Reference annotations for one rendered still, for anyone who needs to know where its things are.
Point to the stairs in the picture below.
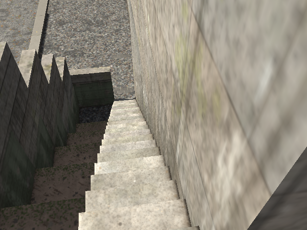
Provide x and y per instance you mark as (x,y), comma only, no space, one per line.
(132,188)

